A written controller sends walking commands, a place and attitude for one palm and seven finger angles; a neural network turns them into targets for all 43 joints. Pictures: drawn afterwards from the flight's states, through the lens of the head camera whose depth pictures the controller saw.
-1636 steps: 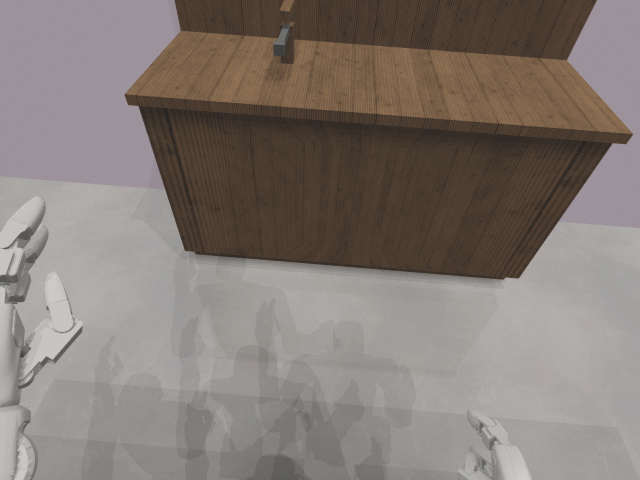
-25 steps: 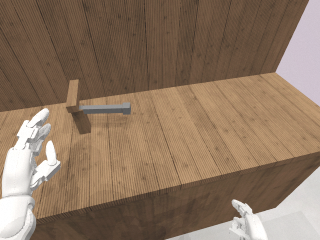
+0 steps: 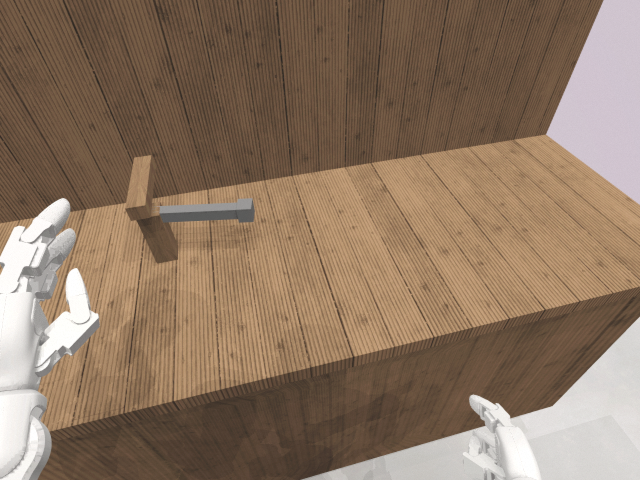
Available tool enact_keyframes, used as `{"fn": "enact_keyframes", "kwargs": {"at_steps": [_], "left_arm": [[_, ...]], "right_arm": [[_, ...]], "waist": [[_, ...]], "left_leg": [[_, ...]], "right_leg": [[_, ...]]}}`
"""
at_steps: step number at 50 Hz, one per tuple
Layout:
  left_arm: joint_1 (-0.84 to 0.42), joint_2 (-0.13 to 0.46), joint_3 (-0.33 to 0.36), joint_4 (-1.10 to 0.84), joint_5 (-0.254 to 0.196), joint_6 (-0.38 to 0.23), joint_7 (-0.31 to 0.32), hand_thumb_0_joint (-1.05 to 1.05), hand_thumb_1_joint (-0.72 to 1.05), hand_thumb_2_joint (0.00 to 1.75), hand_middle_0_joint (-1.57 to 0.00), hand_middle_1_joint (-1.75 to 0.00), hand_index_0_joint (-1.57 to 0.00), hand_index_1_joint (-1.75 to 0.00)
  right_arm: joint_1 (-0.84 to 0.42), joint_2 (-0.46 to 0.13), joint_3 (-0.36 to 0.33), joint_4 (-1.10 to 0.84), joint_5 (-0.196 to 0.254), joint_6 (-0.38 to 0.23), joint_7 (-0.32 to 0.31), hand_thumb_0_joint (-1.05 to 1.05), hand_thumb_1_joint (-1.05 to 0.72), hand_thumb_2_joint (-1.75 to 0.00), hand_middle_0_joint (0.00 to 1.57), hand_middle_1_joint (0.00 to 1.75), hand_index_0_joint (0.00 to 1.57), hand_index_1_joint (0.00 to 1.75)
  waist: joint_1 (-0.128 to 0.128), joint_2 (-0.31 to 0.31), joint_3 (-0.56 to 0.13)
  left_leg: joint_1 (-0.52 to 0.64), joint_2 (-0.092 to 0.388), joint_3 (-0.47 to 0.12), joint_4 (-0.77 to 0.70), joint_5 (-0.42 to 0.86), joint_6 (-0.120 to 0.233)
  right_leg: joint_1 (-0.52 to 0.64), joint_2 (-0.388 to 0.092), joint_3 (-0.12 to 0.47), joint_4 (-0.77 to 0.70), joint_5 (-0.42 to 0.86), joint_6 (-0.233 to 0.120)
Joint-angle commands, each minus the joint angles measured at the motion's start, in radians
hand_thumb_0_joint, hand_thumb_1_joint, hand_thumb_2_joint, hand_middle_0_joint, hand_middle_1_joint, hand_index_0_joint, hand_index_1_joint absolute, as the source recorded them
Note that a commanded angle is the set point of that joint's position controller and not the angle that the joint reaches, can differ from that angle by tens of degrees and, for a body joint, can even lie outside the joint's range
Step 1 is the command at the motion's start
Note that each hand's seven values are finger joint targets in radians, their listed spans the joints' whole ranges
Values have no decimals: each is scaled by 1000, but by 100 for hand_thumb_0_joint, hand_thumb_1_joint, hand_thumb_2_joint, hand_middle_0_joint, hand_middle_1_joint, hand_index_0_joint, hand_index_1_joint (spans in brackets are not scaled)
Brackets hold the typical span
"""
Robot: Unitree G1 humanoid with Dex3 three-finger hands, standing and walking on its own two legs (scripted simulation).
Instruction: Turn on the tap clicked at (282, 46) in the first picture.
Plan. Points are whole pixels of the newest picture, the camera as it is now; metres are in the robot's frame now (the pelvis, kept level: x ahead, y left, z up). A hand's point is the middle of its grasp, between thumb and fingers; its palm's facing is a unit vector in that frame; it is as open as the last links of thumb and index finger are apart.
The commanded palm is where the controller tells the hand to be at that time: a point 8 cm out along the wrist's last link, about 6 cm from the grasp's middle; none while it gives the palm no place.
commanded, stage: step back with the hand held close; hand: left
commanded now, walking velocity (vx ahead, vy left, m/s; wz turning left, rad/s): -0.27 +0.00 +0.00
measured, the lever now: (245, 210) +0.49 +0.19 +0.07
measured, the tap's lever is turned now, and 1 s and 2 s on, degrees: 79 79 79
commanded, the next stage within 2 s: stop stepping back and stand still in 1.18 s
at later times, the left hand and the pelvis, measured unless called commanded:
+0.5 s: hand (41, 377) +0.15 +0.27 +0.16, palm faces +0.37 -0.80 -0.47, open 7.4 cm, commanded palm +0.10 +0.31 +0.17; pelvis -0.06 +0.03 -0.01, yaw +0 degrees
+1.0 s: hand out of the picture +0.07 +0.25 +0.17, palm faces +0.34 -0.84 -0.42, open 7.4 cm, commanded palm +0.03 +0.29 +0.17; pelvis -0.13 +0.01 -0.01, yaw +1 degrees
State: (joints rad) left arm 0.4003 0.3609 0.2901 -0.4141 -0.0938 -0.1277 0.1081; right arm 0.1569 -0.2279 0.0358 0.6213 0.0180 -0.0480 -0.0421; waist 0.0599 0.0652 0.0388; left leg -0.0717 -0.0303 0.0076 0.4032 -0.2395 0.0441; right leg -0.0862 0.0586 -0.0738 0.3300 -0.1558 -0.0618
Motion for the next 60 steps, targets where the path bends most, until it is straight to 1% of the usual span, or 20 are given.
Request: {"fn": "enact_keyframes", "kwargs": {"at_steps": [1, 4, 11, 13, 14, 19, 23, 28, 31, 35, 37, 40, 44, 47, 50, 52, 54, 55, 57, 60], "left_arm": [[-33, 150, 110, -120, 4, -80, 5, 0, 90, 90, -20, -30, -20, -30], [43, 134, 94, -131, 4, -76, 1, 0, 90, 90, -20, -30, -20, -30], [58, 231, 170, -288, 17, -95, 29, 0, 90, 90, -20, -30, -20, -30], [54, 248, 185, -322, 21, -105, 39, 0, 90, 90, -20, -30, -20, -30], [36, 278, 202, -370, 24, -109, 45, 0, 90, 90, -20, -30, -20, -30], [92, 241, 199, -353, 33, -113, 57, 0, 90, 90, -20, -30, -20, -30], [77, 189, 190, -300, 65, -118, 56, 0, 90, 90, -20, -30, -20, -30], [77, 169, 171, -258, 70, -100, 43, 0, 90, 90, -20, -30, -20, -30], [27, 152, 143, -256, 66, -98, 35, 0, 90, 90, -20, -30, -20, -30], [-70, 159, 118, -350, 64, -108, 30, 0, 90, 90, -20, -30, -20, -30], [-10, 175, 133, -390, 58, -111, 32, 0, 90, 90, -20, -30, -20, -30], [142, 192, 177, -396, 36, -109, 30, 0, 90, 90, -20, -30, -20, -30], [162, 240, 227, -383, 13, -123, 45, 0, 90, 90, -20, -30, -20, -30], [120, 209, 206, -318, 16, -110, 32, 0, 90, 90, -20, -30, -20, -30], [75, 200, 188, -267, 31, -113, 32, 0, 90, 90, -20, -30, -20, -30], [70, 200, 175, -310, 29, -123, 42, 0, 90, 90, -20, -30, -20, -30], [71, 213, 177, -392, 33, -130, 52, 0, 90, 90, -20, -30, -20, -30], [81, 193, 165, -402, 30, -132, 53, 0, 90, 90, -20, -30, -20, -30], [85, 202, 174, -480, 33, -136, 48, 0, 90, 90, -20, -30, -20, -30], [49, 182, 167, -500, 37, -113, 57, 0, 90, 90, -20, -30, -20, -30]], "right_arm": [[-119, -106, -48, -192, 3, -24, -13, 0, -90, -90, 20, 30, 20, 30], [-110, -116, -58, -213, 5, -9, -13, 0, -90, -90, 20, 30, 20, 30], [-90, -110, -78, -248, 8, 3, -21, 0, -90, -90, 20, 30, 20, 30], [-79, -106, -83, -242, 8, -6, -22, 0, -90, -90, 20, 30, 20, 30], [-86, -114, -83, -239, 6, -10, -23, 0, -90, -90, 20, 30, 20, 30], [-76, -131, -83, -237, 4, -28, -29, 0, -90, -90, 20, 30, 20, 30], [-61, -144, -88, -241, 5, -36, -32, 0, -90, -90, 20, 30, 20, 30], [-51, -124, -95, -227, -5, -43, -36, 0, -90, -90, 20, 30, 20, 30], [-54, -116, -80, -194, -18, -50, -36, 0, -90, -90, 20, 30, 20, 30], [-60, -111, -75, -158, -17, -58, -30, 0, -90, -90, 20, 30, 20, 30], [-48, -104, -90, -165, -7, -65, -21, 0, -90, -90, 20, 30, 20, 30], [-53, -97, -96, -188, -1, -45, -9, 0, -90, -90, 20, 30, 20, 30], [-55, -81, -107, -193, 14, -13, -19, 0, -90, -90, 20, 30, 20, 30], [-96, -54, -88, -207, 9, -14, -22, 0, -90, -90, 20, 30, 20, 30], [-97, -67, -70, -195, -1, -5, -35, 0, -90, -90, 20, 30, 20, 30], [-77, -86, -86, -203, 2, -15, -42, 0, -90, -90, 20, 30, 20, 30], [-57, -109, -110, -213, 4, -40, -39, 0, -90, -90, 20, 30, 20, 30], [-28, -90, -105, -203, 3, -62, -26, 0, -90, -90, 20, 30, 20, 30], [-18, -88, -98, -186, -28, -104, -17, 0, -90, -90, 20, 30, 20, 30], [-2, -106, -117, -162, -11, -130, -8, 0, -90, -90, 20, 30, 20, 30]], "waist": [[-29, -93, -58], [-30, -37, -147], [-31, -136, -194], [-37, -114, -177], [-40, -37, -180], [-43, 60, -123], [-40, 97, -92], [-39, -28, -96], [-42, -25, -73], [-32, 46, -218], [-26, -2, -316], [-27, -24, -325], [-56, -201, -228], [-63, -163, -121], [-74, -100, -100], [-71, -33, -166], [-57, 176, -243], [-56, 165, -262], [-49, 148, -276], [-56, 82, -254]], "left_leg": [[-60, 89, -123, -12, 129, 4], [-55, 101, -109, 0, 185, 5], [-135, 91, -109, 64, 95, 5], [-152, 84, -114, 97, 31, 6], [-156, 90, -126, 85, 17, 9], [-291, 141, -213, -31, -176, 32], [-568, 236, -316, -207, -427, 78], [-408, 278, -327, -197, -227, 81], [-291, 273, -306, -166, -52, 74], [-44, 230, -229, -7, 434, 33], [54, 217, -190, 70, 570, 22], [-26, 175, -161, 124, 400, 7], [-202, 37, -67, 472, -113, -62], [-347, 60, -112, 563, -223, -65], [-311, 68, -57, 210, -94, -61], [-191, 96, -35, -25, 213, -45], [25, 337, -241, 2, 741, 50], [109, 369, -235, 26, 898, 85], [59, 366, -268, 20, 871, 105], [57, 321, -171, 11, 791, 66]], "right_leg": [[-93, -182, 226, -67, 211, 28], [-71, -189, 211, -21, 271, 48], [-111, -231, 247, 8, 189, 26], [-162, -252, 274, -3, 123, 9], [-172, -252, 286, 7, 95, 2], [-185, -158, 219, 65, -131, 31], [12, -58, 136, 299, -104, 69], [-127, -46, 142, 386, -167, 73], [-199, -50, 145, 288, -198, 71], [-189, -80, 173, 100, 7, 55], [-194, -94, 180, 91, 54, 54], [-192, -136, 205, 84, 118, 18], [-277, -387, 383, -25, 399, -109], [-262, -388, 347, 22, 527, -127], [-188, -295, 248, 146, 611, -45], [-153, -217, 205, 256, 522, 17], [-366, -94, 138, 412, -86, 84], [-470, -56, 148, 513, -292, 79], [-471, -65, 174, 602, -368, 82], [-423, -60, 141, 515, -255, 82]]}}
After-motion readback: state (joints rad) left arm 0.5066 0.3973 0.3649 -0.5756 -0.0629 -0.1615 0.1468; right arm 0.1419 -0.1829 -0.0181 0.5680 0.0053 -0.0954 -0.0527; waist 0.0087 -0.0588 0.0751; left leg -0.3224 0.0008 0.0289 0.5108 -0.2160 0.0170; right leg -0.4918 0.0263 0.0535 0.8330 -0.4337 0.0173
